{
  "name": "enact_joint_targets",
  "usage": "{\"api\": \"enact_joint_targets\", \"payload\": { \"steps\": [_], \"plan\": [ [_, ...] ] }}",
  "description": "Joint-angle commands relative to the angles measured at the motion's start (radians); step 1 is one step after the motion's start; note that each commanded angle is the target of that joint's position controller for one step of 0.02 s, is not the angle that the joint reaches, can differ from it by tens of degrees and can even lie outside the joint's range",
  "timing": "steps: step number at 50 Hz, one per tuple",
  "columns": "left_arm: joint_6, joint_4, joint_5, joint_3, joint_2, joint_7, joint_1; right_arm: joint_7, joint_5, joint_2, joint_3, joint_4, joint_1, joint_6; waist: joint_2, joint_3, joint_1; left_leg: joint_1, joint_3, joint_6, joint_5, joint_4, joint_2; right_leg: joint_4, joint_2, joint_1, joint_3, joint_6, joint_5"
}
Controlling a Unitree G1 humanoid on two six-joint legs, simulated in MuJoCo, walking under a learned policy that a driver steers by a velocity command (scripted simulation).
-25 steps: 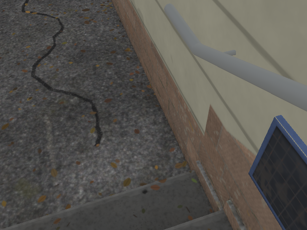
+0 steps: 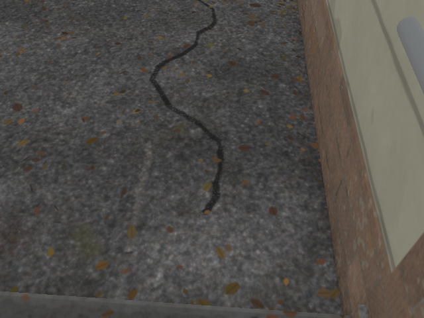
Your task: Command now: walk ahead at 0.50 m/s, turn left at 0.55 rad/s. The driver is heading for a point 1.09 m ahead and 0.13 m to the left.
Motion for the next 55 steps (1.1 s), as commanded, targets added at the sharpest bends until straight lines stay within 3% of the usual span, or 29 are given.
{"api": "enact_joint_targets", "payload": {
  "steps": [1,3,5,7,10,11,12,14,16,17,19,21,22,23,24,25,26,28,31,33,35,36,38,40,42,47,53,54,55],
  "plan": [
    [-0.052,-0.113,-0.005,0.021,0.107,0.06,-0.237,-0.008,0.034,0.04,0.028,0.004,0.132,-0.011,0.075,0.041,-0.106,0.361,-0.03,-0.143,0.817,-1.112,0.151,-0.056,0.054,-0.268,-0.042,0.139,-0.477],
    [-0.061,-0.368,0.034,0.025,0.207,-0.027,-0.87,-0.045,0.159,-0.169,-0.049,-0.056,0.519,-0.059,0.289,0.237,-0.565,0.615,-0.451,0.016,0.042,-0.802,0.062,0.094,0.131,-0.887,0.132,0.093,-0.305],
    [-0.113,-0.303,0.063,0.044,0.177,-0.033,-0.704,0.01,0.037,-0.067,-0.032,0.017,0.57,-0.051,-0.05,0.223,-0.412,0.691,-0.44,0.026,0.003,-0.889,0.122,0.017,0.188,-0.824,0.058,0.003,-0.227],
    [-0.101,-0.171,0.031,0.053,0.148,-0.02,-0.401,0.048,0.066,0.041,0.027,-0.045,0.301,-0.046,-0.071,0.217,-0.152,0.332,-0.467,0.1,-0.063,-0.804,0.151,0.082,0.108,-0.45,0.129,0.002,-0.156],
    [-0.085,0.128,0.07,0.028,0.037,0.025,0.596,0.042,-0.041,-0.053,-0.018,-0.297,-0.541,-0.046,-0.4,0.074,0.416,-0.726,0.18,-0.011,-0.219,-0.117,-0.19,-0.298,-0.091,0.937,0.382,-0.054,-0.246],
    [-0.078,0.089,0.062,0.025,0.098,0.033,0.604,0.054,-0.013,0.011,0.005,-0.308,-0.581,-0.075,-0.31,0.007,0.445,-0.941,-0.041,0.002,-0.167,-0.162,-0.097,-0.139,-0.136,1.104,0.606,-0.107,-0.491],
    [-0.064,0.079,0.006,0.057,0.223,0.027,0.47,0.064,0.006,0.078,0.026,-0.217,-0.359,-0.09,-0.263,-0.07,0.34,-0.924,-0.089,-0.063,-0.111,-0.098,-0.03,-0.051,-0.201,1.134,0.607,-0.143,-0.246],
    [-0.027,0.058,-0.017,0.016,0.145,0.041,0.292,0.054,-0.038,0.151,0.045,-0.193,-0.268,-0.078,-0.138,-0.007,0.224,-0.89,-0.096,-0.045,0.111,-0.332,0.107,-0.093,-0.272,0.826,0.673,-0.132,-0.43],
    [-0.008,-0.108,0.01,-0.041,-0.043,0.041,-0.088,0.036,-0.058,0.076,0.038,-0.041,-0.036,-0.056,-0.094,0.065,0.015,-0.258,-0.046,-0.023,0.828,-0.665,0.175,-0.1,-0.125,0.141,0.335,-0.056,-0.557],
    [-0.017,-0.152,0.073,-0.04,0.035,0.003,-0.217,0.034,-0.052,0.093,0.024,0.052,0.141,-0.046,-0.082,0.049,-0.12,0.436,0.026,-0.007,1.339,-0.672,0.115,-0.129,0.043,-0.435,0.04,0.031,-0.711],
    [-0.072,-0.213,0.043,0.001,0.183,-0.022,-0.407,0.069,-0.043,0.057,0.002,0.066,0.282,0.001,-0.076,0.109,-0.29,0.817,0.093,-0.097,1.094,-0.444,0.057,-0.055,0.093,-0.759,-0.106,0.092,-0.725],
    [-0.095,-0.275,0.072,0.068,0.321,-0.037,-0.568,0.077,0.011,0.0,-0.022,0.204,0.867,0.018,0.357,-0.047,-0.567,1.146,0.054,-0.093,1.024,-0.484,0.045,0.789,0.242,-0.715,-0.126,0.186,-0.86],
    [-0.081,-0.299,0.081,0.065,0.242,-0.045,-0.636,0.057,0.016,-0.051,-0.047,0.258,0.993,0.011,0.404,0.015,-0.622,1.023,-0.02,-0.107,0.725,-0.625,0.047,1.05,0.269,-0.619,0.06,0.148,-0.893],
    [-0.088,-0.288,0.063,0.034,0.086,-0.056,-0.52,0.048,-0.002,-0.119,-0.066,0.282,0.975,-0.005,0.237,0.145,-0.496,0.791,-0.116,-0.138,0.487,-0.764,-0.006,1.144,0.311,-0.547,0.261,0.053,-0.717],
    [-0.073,-0.281,0.053,0.025,-0.003,-0.082,-0.074,0.107,0.065,-0.284,-0.066,0.037,0.417,-0.02,0.164,-0.105,-0.005,0.63,-0.56,0.039,0.948,-0.765,0.135,0.882,0.212,-0.477,0.368,0.037,-0.347],
    [-0.061,-0.252,-0.002,0.049,0.169,-0.088,-0.119,0.116,0.074,-0.286,-0.075,-0.015,0.223,-0.052,0.082,0.056,-0.031,0.417,-0.718,0.183,0.914,-0.823,0.221,0.99,0.168,-0.577,0.291,0.105,-0.348],
    [-0.03,-0.195,0.018,0.05,0.2,-0.078,-0.251,0.104,0.074,-0.133,-0.036,0.03,0.259,-0.054,-0.158,0.011,-0.091,0.397,-0.693,0.061,0.342,-0.95,0.154,0.82,0.112,-0.586,0.271,0.094,-0.19],
    [0.0,-0.158,-0.002,0.019,0.184,-0.06,-0.163,0.106,0.042,-0.095,0.002,0.013,0.189,-0.068,-0.12,0.008,-0.031,0.147,-1.132,0.229,0.277,-0.836,0.24,0.803,0.025,-0.67,0.365,0.198,-0.073],
    [0.006,-0.14,0.08,-0.038,0.074,-0.076,-0.286,0.045,0.015,0.06,0.066,0.107,0.252,-0.087,-0.196,0.007,-0.074,0.023,-0.739,0.104,0.327,-0.592,0.043,0.475,-0.018,-0.539,0.323,0.181,0.075],
    [0.008,-0.144,0.088,-0.028,0.127,-0.102,-0.418,0.015,0.074,0.056,0.092,0.125,0.425,-0.094,-0.122,-0.022,-0.158,-0.045,-0.398,0.032,0.215,-0.485,-0.122,0.072,0.052,-0.194,0.125,0.159,0.37],
    [0.02,-0.193,0.051,-0.026,0.14,-0.13,-0.533,0.028,0.077,-0.056,0.08,0.143,0.452,-0.078,-0.046,0.02,-0.182,-0.111,-0.42,0.029,0.256,-0.487,-0.125,-0.007,0.119,0.007,0.067,0.146,0.296],
    [-0.001,-0.266,-0.068,-0.017,0.119,-0.075,-0.636,-0.05,0.179,0.029,0.047,0.169,0.317,-0.019,-0.092,0.049,-0.176,0.006,-0.418,0.013,0.481,-0.529,-0.124,-0.191,0.152,-0.051,0.057,0.094,0.465],
    [-0.022,-0.287,-0.075,-0.032,0.089,-0.064,-0.695,-0.097,0.144,0.039,0.051,0.223,0.401,0.032,0.0,0.073,-0.242,0.235,-0.371,-0.035,0.573,-0.369,-0.102,-0.369,0.162,-0.134,0.064,0.09,0.441],
    [-0.031,-0.135,-0.048,-0.01,0.081,-0.078,-0.252,-0.092,0.098,0.07,0.052,0.186,0.247,0.054,0.057,-0.022,-0.033,0.056,-0.294,-0.078,0.765,-0.026,-0.087,-0.45,0.109,0.263,0.134,-0.018,0.535],
    [0.022,-0.023,-0.085,0.032,0.154,-0.068,0.16,-0.034,0.108,0.007,0.062,0.089,0.254,-0.014,-0.334,-0.51,0.167,-0.661,-0.275,-0.252,-0.25,0.687,-0.088,-0.113,-0.359,1.248,0.661,-0.4,0.692],
    [0.04,-0.092,-0.029,0.041,0.167,0.065,-0.345,-0.029,0.134,0.112,0.065,-0.103,-0.086,0.005,0.002,0.118,-0.173,-0.261,-0.203,-0.139,0.114,-0.294,0.133,-0.568,-0.11,-0.045,0.578,-0.109,-0.276],
    [0.047,-0.082,-0.088,0.071,0.121,0.027,-0.266,-0.022,0.11,0.059,0.005,0.014,0.161,0.02,-0.122,-0.077,-0.24,0.532,-0.008,-0.148,0.424,-0.743,0.007,-0.356,0.082,-0.146,0.335,-0.013,-0.299],
    [0.047,-0.076,-0.071,0.059,0.072,0.012,-0.24,-0.023,0.095,0.009,-0.014,0.033,0.245,0.017,-0.065,-0.098,-0.273,0.621,-0.11,-0.084,0.29,-0.75,0.103,-0.085,0.145,-0.228,0.262,0.033,-0.372],
    [0.027,-0.123,-0.089,0.043,0.007,-0.002,-0.134,-0.017,0.069,-0.112,-0.039,0.041,0.35,0.011,0.332,-0.195,-0.243,0.781,-0.622,0.092,0.18,-0.966,0.403,0.35,0.234,-0.417,0.199,0.07,-0.543]
  ]
}}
